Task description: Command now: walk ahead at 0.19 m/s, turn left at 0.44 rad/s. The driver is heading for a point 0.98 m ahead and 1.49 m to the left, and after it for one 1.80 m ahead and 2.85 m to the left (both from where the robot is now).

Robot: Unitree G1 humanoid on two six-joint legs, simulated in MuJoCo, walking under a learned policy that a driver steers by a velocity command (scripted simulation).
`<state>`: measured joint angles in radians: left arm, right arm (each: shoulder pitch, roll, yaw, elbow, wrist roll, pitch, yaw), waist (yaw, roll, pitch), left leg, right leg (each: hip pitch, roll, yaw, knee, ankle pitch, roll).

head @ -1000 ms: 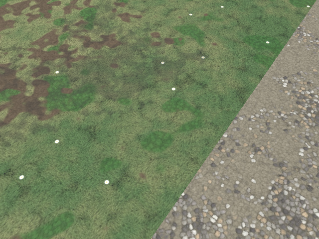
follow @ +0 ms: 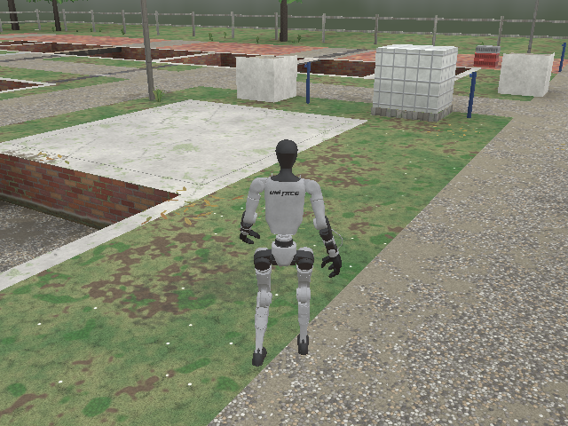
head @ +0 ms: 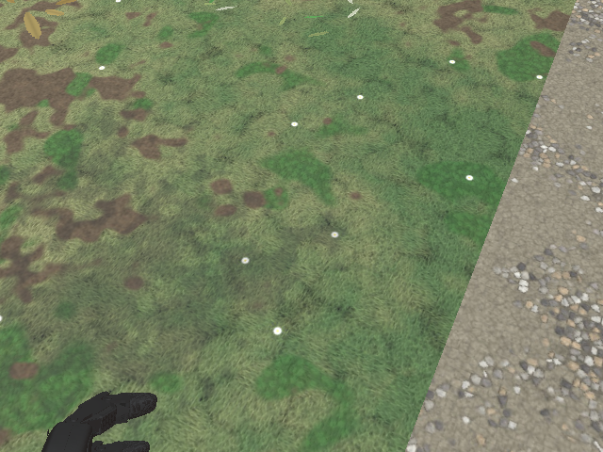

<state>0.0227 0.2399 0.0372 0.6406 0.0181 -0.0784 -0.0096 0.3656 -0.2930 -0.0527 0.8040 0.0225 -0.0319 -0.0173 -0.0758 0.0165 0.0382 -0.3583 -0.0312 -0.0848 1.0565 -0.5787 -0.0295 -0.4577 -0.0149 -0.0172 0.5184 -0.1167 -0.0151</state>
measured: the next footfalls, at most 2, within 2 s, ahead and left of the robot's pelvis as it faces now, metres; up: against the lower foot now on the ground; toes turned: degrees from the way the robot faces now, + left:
left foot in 0.34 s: +0.10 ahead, +0.15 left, +0.00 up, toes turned +15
right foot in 0.82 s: +0.17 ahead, -0.07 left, +0.00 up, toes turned +33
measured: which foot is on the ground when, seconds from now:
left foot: up 0.00-0.32, down 0.34-0.82, up 0.84-1.00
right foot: down 0.00-0.36, up 0.38-0.80, down 0.82-1.00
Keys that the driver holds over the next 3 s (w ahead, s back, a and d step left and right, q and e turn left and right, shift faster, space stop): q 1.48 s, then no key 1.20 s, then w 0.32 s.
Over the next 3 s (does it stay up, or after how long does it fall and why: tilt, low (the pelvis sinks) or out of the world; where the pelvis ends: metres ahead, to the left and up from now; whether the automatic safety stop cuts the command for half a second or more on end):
stays up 0.08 0.11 0.01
